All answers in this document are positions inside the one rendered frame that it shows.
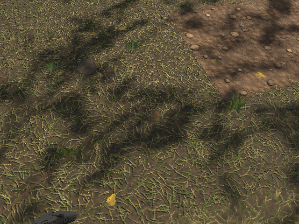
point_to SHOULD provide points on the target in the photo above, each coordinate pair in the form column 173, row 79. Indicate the robot left hand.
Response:
column 62, row 217

